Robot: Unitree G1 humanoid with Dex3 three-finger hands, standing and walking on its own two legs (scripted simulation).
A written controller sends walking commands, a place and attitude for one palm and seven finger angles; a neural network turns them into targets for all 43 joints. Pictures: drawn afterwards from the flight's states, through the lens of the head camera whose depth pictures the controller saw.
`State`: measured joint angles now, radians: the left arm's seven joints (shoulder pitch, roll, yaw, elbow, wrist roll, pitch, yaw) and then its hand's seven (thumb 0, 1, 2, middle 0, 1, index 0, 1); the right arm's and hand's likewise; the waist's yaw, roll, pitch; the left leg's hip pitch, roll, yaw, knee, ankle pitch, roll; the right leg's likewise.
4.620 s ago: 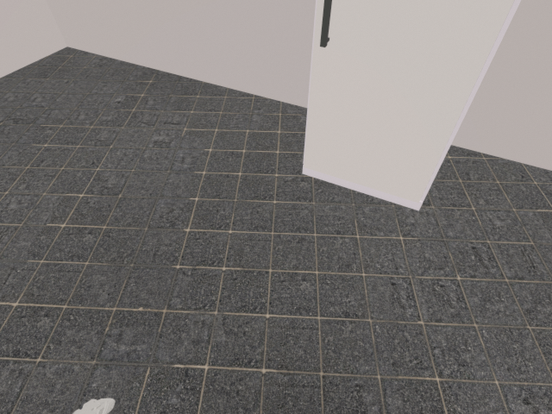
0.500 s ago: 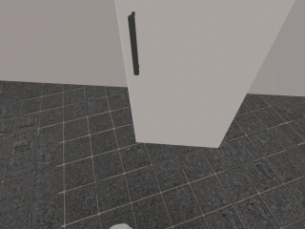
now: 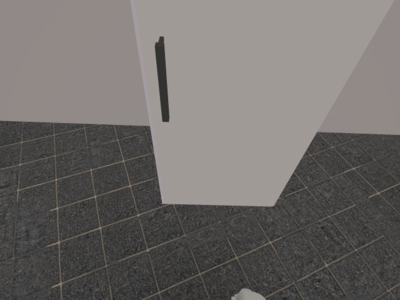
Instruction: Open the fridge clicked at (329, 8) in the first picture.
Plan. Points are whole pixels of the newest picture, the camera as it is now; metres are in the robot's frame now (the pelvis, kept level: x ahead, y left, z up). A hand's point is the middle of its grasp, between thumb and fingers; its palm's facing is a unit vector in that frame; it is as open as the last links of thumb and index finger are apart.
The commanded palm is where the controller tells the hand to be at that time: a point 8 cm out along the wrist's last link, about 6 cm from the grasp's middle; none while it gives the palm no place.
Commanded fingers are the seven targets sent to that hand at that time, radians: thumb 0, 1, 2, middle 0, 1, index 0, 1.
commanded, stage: take the last steps up to it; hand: left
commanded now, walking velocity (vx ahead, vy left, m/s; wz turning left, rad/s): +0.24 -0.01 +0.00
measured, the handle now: (163, 83) +0.64 +0.12 +0.08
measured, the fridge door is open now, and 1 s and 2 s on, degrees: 0 0 0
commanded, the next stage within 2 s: come to a stop and stand still in 0.28 s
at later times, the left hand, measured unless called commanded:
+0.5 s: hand out of the picture +0.14 +0.15 -0.20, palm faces +0.10 -0.98 -0.16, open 7.3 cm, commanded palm none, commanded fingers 0.00 0.90 0.90 -0.20 -0.30 -0.20 -0.30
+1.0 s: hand out of the picture +0.14 +0.12 -0.17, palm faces +0.05 -0.96 -0.27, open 7.3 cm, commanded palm none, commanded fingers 0.00 0.90 0.90 -0.20 -0.30 -0.20 -0.30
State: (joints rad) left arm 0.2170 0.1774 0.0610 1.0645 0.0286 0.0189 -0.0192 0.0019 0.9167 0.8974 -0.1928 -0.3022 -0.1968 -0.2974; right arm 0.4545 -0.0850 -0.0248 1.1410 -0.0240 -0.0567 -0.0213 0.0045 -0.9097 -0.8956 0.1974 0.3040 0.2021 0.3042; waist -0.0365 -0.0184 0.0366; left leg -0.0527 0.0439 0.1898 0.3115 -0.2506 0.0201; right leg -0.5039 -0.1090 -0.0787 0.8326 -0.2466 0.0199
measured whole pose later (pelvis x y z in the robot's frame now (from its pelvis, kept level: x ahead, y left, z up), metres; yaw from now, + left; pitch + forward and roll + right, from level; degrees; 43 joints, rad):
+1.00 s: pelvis +0.11 -0.07 -0.01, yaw +0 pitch -2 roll +1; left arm 0.25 0.16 0.03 1.03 0.03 0.03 0.03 0.00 0.91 0.90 -0.19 -0.30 -0.20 -0.30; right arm 0.19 -0.21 -0.07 1.05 -0.01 0.07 -0.01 0.00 -0.92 -0.90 0.19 0.30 0.20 0.30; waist 0.00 0.05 0.04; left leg -0.44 0.05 0.04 0.85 -0.39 0.00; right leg -0.27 -0.04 -0.07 0.56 -0.26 -0.02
